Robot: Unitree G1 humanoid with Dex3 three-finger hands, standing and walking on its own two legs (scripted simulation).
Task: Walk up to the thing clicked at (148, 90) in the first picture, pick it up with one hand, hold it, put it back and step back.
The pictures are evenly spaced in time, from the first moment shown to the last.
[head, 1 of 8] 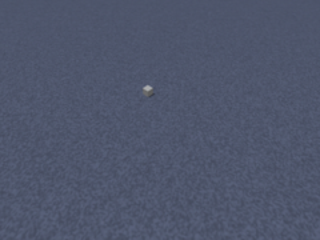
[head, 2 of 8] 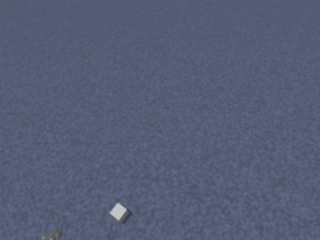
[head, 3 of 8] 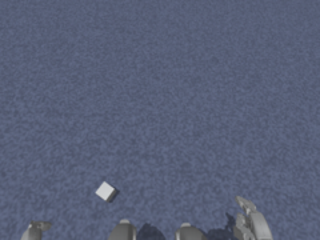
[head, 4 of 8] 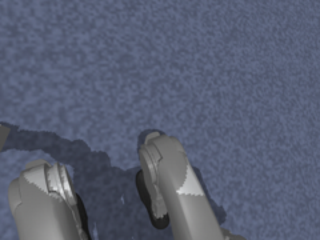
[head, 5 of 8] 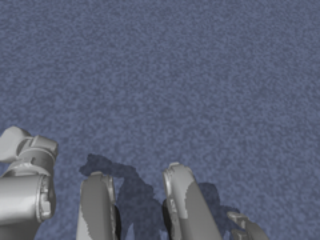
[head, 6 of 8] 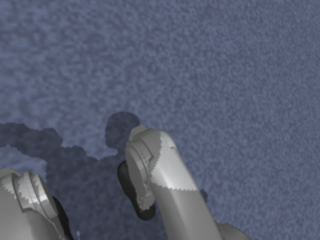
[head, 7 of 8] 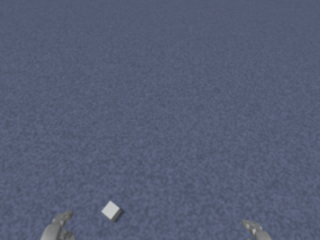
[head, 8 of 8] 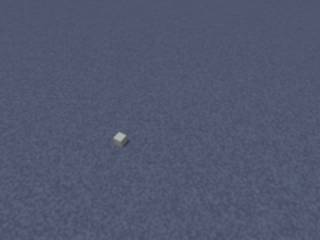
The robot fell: no
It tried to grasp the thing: yes
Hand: left
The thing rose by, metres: 0.65
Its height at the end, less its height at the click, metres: +0.00
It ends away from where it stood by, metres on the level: 0.01
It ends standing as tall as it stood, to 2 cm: yes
